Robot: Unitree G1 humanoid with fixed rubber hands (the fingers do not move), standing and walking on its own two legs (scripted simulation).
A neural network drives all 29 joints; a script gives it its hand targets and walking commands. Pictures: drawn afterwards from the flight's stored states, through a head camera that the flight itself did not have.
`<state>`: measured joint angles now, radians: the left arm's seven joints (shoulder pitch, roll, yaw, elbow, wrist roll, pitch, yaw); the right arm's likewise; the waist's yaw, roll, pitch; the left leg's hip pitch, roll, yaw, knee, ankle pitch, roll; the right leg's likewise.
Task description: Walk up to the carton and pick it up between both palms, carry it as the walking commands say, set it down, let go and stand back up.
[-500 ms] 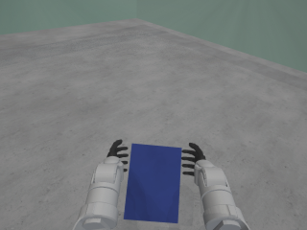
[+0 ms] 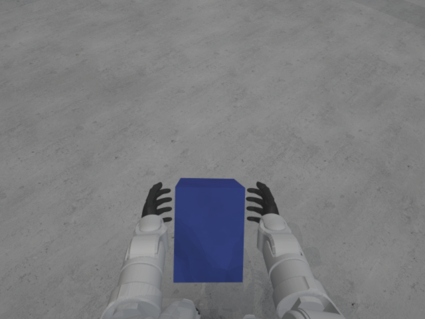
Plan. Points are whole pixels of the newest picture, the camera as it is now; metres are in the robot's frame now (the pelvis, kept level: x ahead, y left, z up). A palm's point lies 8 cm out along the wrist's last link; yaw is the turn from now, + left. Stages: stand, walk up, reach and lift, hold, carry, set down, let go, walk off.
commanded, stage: set down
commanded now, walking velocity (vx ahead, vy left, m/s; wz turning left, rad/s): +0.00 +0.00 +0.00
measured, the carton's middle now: (207, 223) +0.35 +0.07 -0.17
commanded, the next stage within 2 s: none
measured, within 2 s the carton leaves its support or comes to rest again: neither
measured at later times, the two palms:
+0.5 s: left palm (158, 231) +0.30 +0.18 -0.14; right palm (256, 226) +0.34 -0.05 -0.13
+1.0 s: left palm (161, 232) +0.32 +0.19 -0.22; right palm (247, 226) +0.37 -0.04 -0.22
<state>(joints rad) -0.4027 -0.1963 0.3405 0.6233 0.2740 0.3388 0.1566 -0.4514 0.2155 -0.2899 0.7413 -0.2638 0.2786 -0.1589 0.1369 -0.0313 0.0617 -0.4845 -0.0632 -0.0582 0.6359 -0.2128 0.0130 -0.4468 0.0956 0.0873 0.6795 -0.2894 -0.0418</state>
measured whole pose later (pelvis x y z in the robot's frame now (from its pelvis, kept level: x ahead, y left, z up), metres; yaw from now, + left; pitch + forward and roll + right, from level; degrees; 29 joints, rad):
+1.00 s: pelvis -0.03 +0.01 -0.13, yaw -1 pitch +30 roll -1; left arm -0.58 -0.18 0.34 0.60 0.13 0.12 0.28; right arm -0.70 0.14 -0.23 0.78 -0.13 0.09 -0.23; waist 0.11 -0.06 -0.06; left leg -1.45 -0.10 -0.05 1.33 -0.41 0.01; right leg -1.39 0.14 0.07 1.36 -0.49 0.00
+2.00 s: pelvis -0.07 +0.01 -0.27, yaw -2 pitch +35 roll -2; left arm -1.04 -0.05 0.41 0.67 0.12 0.27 0.29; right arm -1.15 0.04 -0.27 0.87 -0.09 0.20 -0.31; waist 0.14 -0.08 0.14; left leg -1.95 -0.12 -0.06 1.80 -0.45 -0.03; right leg -1.90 0.21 0.02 1.83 -0.54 0.02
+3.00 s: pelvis -0.07 +0.02 -0.36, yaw -4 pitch +37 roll -1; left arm -1.36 0.12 0.51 0.88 0.14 0.22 0.09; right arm -1.48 -0.08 -0.35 1.02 -0.17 0.18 -0.12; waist 0.15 -0.05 0.30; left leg -2.23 -0.08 0.02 2.10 -0.52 0.02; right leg -2.18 0.24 0.03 2.13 -0.61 0.04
